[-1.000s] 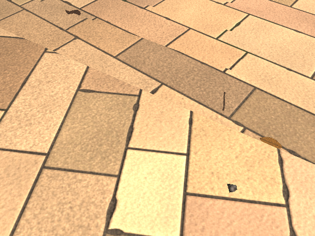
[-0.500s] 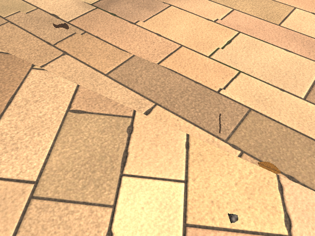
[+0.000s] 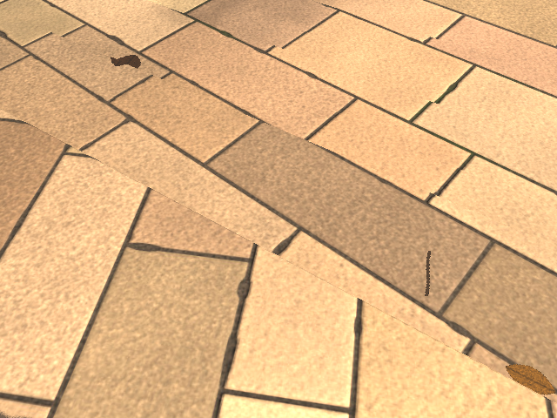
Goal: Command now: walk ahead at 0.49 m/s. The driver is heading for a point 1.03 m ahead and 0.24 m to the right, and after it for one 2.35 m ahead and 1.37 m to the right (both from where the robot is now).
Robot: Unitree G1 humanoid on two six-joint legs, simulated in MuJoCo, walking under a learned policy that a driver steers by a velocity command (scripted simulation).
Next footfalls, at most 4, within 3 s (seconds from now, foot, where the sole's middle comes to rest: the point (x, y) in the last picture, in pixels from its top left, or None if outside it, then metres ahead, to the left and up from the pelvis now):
0.34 left None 0.38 0.16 -0.78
0.90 right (342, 347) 0.68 -0.10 -0.78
1.38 left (303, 241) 1.03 -0.01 -0.80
1.84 right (408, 237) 1.06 -0.33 -0.82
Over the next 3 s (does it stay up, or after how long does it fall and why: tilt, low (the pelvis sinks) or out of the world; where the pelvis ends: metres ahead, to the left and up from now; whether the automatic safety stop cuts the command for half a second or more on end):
stays up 1.14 -0.22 -0.05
